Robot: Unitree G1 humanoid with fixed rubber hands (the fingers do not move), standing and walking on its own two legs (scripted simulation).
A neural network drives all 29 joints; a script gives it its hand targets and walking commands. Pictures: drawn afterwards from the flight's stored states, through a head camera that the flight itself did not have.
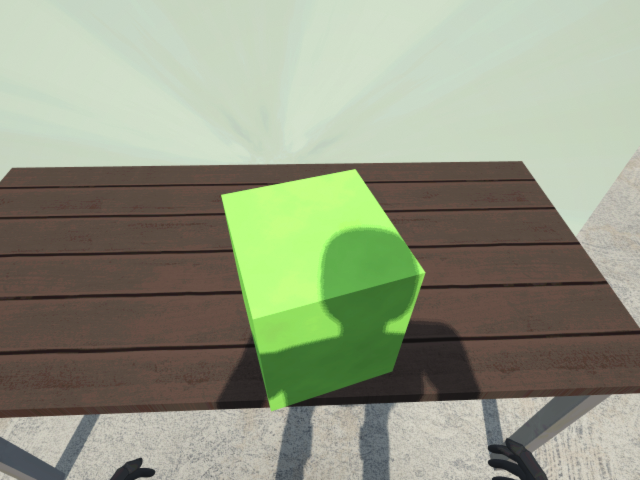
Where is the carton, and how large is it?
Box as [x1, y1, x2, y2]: [221, 169, 424, 410]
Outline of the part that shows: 355,169 221,195 246,311 271,410 392,370 424,275 424,271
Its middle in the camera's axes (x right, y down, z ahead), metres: -0.01 +0.07 +0.58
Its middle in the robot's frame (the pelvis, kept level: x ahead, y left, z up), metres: +0.40 +0.03 +0.01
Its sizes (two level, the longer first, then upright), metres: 0.210 0.200 0.250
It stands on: a table, 0.63 m high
